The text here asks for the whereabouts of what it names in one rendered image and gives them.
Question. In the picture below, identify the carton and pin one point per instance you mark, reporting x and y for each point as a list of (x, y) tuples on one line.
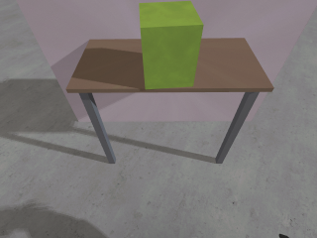
[(171, 34)]

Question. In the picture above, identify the table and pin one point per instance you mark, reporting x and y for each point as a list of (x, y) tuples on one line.
[(116, 66)]

